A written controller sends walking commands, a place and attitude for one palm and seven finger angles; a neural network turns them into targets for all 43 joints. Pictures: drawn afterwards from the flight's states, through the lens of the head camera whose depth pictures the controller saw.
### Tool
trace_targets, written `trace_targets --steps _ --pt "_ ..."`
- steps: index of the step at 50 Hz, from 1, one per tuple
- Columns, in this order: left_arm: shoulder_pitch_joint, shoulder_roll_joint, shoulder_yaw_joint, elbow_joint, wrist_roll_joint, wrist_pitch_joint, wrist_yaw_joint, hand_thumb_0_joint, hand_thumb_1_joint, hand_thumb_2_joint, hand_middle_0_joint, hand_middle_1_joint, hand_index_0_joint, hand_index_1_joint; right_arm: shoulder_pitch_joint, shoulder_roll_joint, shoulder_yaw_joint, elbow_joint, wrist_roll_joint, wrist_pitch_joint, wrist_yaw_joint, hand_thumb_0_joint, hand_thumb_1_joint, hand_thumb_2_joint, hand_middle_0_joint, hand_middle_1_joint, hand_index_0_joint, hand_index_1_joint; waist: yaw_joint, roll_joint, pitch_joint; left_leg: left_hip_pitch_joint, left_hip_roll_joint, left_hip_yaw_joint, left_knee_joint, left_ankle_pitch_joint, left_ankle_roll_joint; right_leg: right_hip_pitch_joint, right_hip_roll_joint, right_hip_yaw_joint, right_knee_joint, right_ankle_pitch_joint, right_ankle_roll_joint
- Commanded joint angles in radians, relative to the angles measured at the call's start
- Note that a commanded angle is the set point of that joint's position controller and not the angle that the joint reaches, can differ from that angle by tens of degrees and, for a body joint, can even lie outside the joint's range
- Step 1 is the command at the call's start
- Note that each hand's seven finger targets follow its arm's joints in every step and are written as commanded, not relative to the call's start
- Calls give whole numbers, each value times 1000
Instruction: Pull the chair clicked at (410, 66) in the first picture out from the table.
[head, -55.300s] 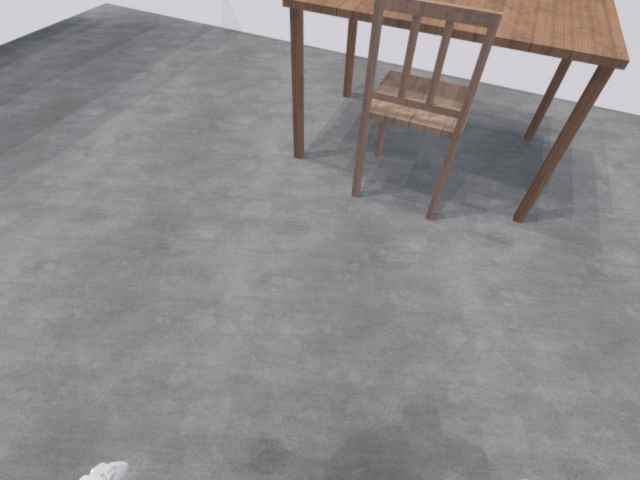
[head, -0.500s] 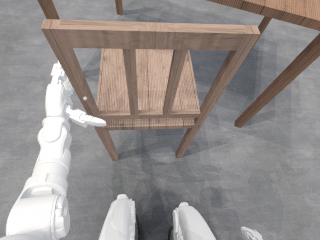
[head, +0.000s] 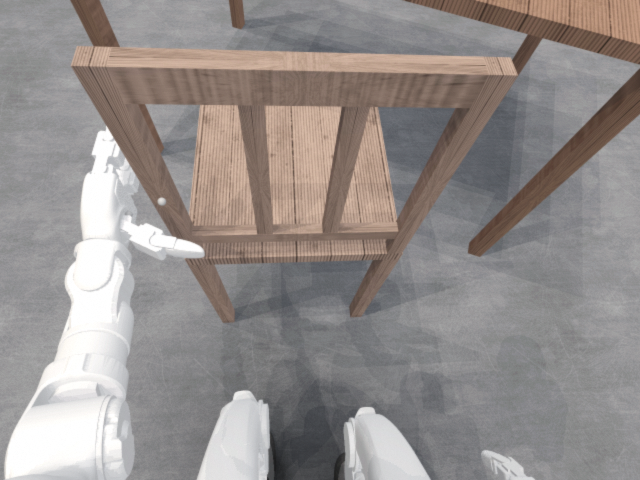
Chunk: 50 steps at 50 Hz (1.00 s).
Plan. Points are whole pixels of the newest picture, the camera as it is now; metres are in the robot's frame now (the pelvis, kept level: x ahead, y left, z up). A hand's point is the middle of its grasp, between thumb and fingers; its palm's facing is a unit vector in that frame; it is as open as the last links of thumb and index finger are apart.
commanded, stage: hook a spindle and tug to test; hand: left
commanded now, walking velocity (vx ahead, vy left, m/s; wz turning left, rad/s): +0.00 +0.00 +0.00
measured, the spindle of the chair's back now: (259, 179) +0.48 +0.07 +0.02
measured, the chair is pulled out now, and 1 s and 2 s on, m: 0.24 0.24 0.27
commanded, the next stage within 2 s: step backward, pulling the chair out in 1.46 s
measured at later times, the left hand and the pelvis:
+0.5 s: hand (169, 202) +0.44 +0.18 +0.02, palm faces +0.07 -1.00 -0.04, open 12.3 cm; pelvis -0.01 +0.00 +0.00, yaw +0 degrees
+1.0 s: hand (171, 198) +0.45 +0.18 +0.02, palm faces +0.10 -0.99 -0.02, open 5.9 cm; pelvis +0.00 +0.00 +0.00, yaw +0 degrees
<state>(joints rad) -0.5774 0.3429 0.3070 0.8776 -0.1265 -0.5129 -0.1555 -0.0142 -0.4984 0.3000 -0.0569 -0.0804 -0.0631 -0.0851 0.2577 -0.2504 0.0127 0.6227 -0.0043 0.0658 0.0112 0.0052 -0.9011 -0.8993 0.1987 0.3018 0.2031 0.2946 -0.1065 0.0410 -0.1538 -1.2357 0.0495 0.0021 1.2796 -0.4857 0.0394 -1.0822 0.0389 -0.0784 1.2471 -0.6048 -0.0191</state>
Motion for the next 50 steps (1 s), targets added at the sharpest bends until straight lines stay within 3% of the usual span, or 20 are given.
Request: trace_targets --steps 1,4,5,7,13,17,19,22,23,25,28,33,36,38,42,47,50 --pt "-321 157 2 -211 -21 -56 -6 0 -500 300 -113 -244 -113 -244 111 -170 -66 -72 3 -17 -8 0 -900 -900 200 300 200 300 -19 97 -490 557 -17 -69 -119 375 -10 62 6 29 -174 374 -10" --pt "-313 141 -6 -199 -22 -47 11 0 -500 300 -166 -409 -166 -409 104 -169 -67 -74 5 -15 -9 0 -900 -900 200 300 200 300 -24 53 -454 528 -16 -70 -125 333 -9 56 7 27 -182 342 -7" --pt "-347 129 -22 -203 -16 -53 17 0 -500 300 -183 -464 -183 -464 105 -168 -65 -70 4 -18 -9 0 -900 -900 200 300 200 300 -35 68 -444 536 -17 -77 -121 337 -7 32 6 23 -175 338 -8" --pt "-354 147 0 -192 -11 -61 32 0 -500 300 -218 -573 -218 -573 104 -168 -66 -68 1 -18 -10 0 -900 -900 200 300 200 300 -31 46 -441 516 -17 -72 -119 311 -8 37 6 28 -177 319 -5" --pt "-379 184 22 -195 12 -93 47 0 -500 300 -324 -902 -324 -902 95 -166 -60 -72 -7 -18 -8 0 -900 -900 200 300 200 300 -16 91 -485 522 -21 -71 -111 312 -11 45 7 33 -162 313 -10" --pt "-355 152 -2 -212 3 -80 39 0 -276 396 -394 -1121 -394 -1121 95 -167 -64 -80 -3 -14 -6 0 -900 -900 200 300 200 300 -14 110 -515 563 -17 -75 -120 337 -14 47 7 29 -166 329 -12" --pt "-331 128 -17 -179 -6 -57 33 0 -164 444 -430 -1231 -430 -1231 96 -168 -63 -81 1 -10 -5 0 -900 -900 200 300 200 300 -24 68 -483 533 -18 -73 -126 307 -12 53 9 29 -180 313 -9" --pt "-329 166 15 -130 -6 -41 34 0 4 516 -482 -1395 -482 -1395 102 -172 -60 -77 3 -5 -8 0 -900 -900 200 300 200 300 -26 19 -436 456 -21 -64 -124 261 -5 70 8 36 -184 294 -4" --pt "-361 150 -2 -152 -4 -47 34 0 60 540 -500 -1450 -500 -1450 100 -168 -61 -75 2 -7 -10 0 -900 -900 200 300 200 300 -34 38 -435 463 -22 -61 -122 263 -3 60 7 38 -185 298 -3" --pt "-362 141 -9 -181 -5 -62 32 0 172 588 -500 -1450 -500 -1450 100 -166 -62 -81 3 -11 -8 0 -900 -900 200 300 200 300 -28 37 -452 482 -22 -64 -124 267 -3 64 8 37 -183 293 -6" --pt "-408 121 -34 -194 4 -82 40 0 340 660 -500 -1450 -500 -1450 105 -164 -65 -67 -1 -15 -7 0 -900 -900 200 300 200 300 -37 93 -469 537 -18 -77 -125 280 -10 16 8 30 -178 279 -10" --pt "-383 139 -20 -177 12 -88 45 0 620 780 -500 -1450 -500 -1450 113 -169 -68 -64 -4 -10 -5 0 -900 -900 200 300 200 300 -32 71 -486 537 -18 -74 -121 310 -8 35 9 31 -175 308 -11" --pt "-372 141 -22 -190 21 -86 42 0 788 852 -500 -1450 -500 -1450 113 -168 -69 -67 -3 -5 -2 0 -900 -900 200 300 200 300 -23 110 -502 568 -16 -76 -122 339 -12 25 9 27 -168 321 -14" --pt "-358 122 -29 -197 12 -79 43 0 900 900 -500 -1450 -500 -1450 111 -167 -70 -70 -3 -2 0 0 -900 -900 200 300 200 300 -23 99 -507 575 -16 -79 -127 342 -13 31 10 24 -174 323 -13" --pt "-320 107 -36 -175 8 -66 45 0 900 900 -500 -1450 -500 -1450 111 -166 -71 -71 0 3 -1 0 -900 -900 200 300 200 300 -28 62 -474 555 -15 -75 -130 343 -11 39 11 24 -178 337 -11" --pt "-297 121 -35 -217 25 -73 55 0 900 900 -500 -1450 -500 -1450 106 -164 -71 -80 -3 10 3 0 -900 -900 200 300 200 300 -13 88 -481 567 -16 -74 -132 367 -14 43 9 23 -167 352 -14" --pt "-231 80 -57 -235 17 -66 53 0 900 900 -500 -1450 -500 -1450 103 -159 -74 -94 -1 11 10 0 -900 -900 200 300 200 300 -9 86 -487 589 -16 -72 -135 401 -14 57 11 21 -172 379 -15"
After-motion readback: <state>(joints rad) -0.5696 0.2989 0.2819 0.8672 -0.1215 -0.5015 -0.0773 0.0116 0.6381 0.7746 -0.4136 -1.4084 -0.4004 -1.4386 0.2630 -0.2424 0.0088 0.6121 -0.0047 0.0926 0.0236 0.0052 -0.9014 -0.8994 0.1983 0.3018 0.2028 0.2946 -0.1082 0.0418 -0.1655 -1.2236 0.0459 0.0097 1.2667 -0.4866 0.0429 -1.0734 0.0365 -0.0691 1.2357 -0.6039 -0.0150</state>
